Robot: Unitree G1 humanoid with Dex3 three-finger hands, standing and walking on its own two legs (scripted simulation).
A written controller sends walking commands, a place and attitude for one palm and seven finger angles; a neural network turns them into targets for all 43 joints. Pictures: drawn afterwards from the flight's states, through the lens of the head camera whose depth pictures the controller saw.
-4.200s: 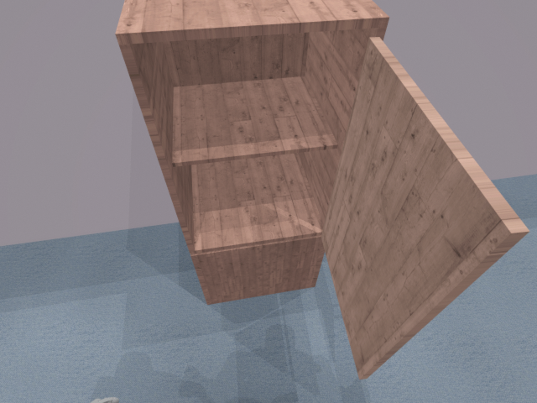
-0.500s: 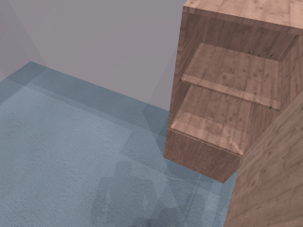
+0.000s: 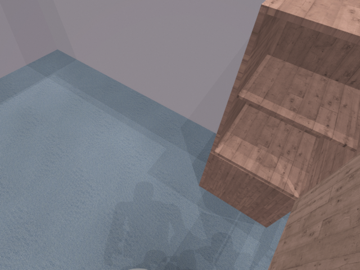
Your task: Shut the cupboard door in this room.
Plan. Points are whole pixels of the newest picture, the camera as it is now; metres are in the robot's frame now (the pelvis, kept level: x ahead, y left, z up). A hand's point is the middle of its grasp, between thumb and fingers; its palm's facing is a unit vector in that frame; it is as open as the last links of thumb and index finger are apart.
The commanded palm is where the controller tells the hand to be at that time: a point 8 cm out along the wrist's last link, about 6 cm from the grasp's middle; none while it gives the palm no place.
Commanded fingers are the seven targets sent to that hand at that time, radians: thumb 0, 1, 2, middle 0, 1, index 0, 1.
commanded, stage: turn or walk to find it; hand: left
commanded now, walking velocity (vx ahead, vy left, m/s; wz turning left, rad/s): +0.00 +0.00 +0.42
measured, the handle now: out of the picture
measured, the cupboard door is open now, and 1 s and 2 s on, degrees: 87 85 85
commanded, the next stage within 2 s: stand and wait in 0.82 s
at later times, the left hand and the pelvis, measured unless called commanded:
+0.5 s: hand out of the picture +0.05 +0.17 -0.14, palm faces +0.21 -0.94 -0.27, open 7.4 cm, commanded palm none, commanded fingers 0.00 0.90 0.90 -0.20 -0.30 -0.20 -0.30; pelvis -0.01 -0.04 +0.01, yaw +12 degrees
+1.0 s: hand out of the picture -0.06 +0.23 -0.16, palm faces +0.40 -0.89 -0.22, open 7.4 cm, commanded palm none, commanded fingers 0.00 0.90 0.90 -0.20 -0.30 -0.20 -0.30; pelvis -0.04 +0.02 +0.01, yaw +22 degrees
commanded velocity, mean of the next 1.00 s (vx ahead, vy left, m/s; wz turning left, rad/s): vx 0.00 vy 0.00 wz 0.34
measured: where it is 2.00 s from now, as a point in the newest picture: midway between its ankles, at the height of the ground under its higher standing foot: outside the picture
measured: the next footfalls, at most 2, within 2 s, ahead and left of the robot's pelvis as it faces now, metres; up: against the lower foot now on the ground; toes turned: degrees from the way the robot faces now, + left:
right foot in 0.38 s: +0.01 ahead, -0.14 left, +0.00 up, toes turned +7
left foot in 0.78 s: -0.03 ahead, +0.11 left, +0.00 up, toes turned +25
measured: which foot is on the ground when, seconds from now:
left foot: down 0.00-0.38, up 0.40-0.76, down 0.78-1.00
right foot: up 0.00-0.36, down 0.38-0.78, up 0.80-1.00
